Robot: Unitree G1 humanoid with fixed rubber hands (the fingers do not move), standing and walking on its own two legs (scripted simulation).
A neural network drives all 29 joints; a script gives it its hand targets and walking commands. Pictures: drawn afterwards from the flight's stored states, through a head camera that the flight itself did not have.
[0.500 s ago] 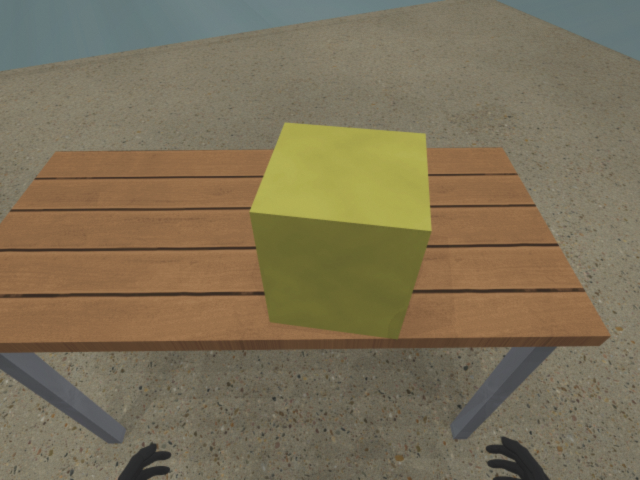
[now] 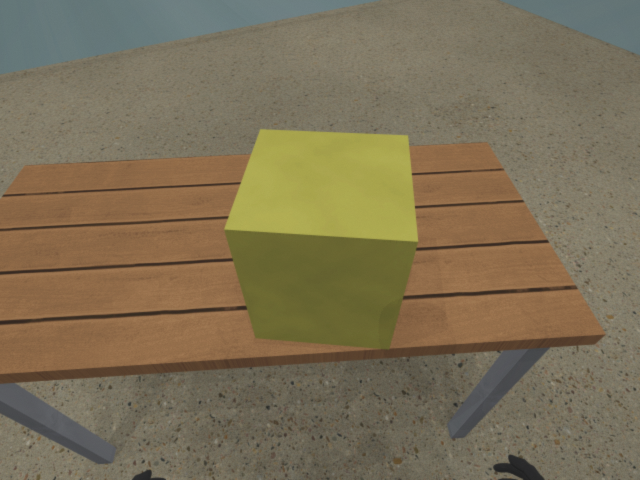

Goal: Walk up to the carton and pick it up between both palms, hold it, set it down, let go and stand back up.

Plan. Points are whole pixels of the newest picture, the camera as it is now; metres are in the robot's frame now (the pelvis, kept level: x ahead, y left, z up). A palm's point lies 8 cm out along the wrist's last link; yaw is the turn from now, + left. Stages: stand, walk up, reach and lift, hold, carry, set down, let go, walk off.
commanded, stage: walk up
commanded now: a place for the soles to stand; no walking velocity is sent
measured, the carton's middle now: (326, 243) +0.43 +0.00 +0.05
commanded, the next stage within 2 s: none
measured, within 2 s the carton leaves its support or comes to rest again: neither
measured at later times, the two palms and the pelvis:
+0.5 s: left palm out of the picture +0.12 +0.29 -0.09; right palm out of the picture +0.13 -0.24 -0.08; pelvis +0.01 +0.03 +0.00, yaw -5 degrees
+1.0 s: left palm out of the picture +0.07 +0.29 -0.08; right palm out of the picture +0.02 -0.25 -0.10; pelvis -0.02 +0.02 +0.00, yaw -5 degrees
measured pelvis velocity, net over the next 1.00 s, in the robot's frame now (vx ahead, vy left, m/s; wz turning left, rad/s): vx -0.02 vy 0.02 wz -0.09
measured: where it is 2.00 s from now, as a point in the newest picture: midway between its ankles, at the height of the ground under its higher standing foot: outside the picture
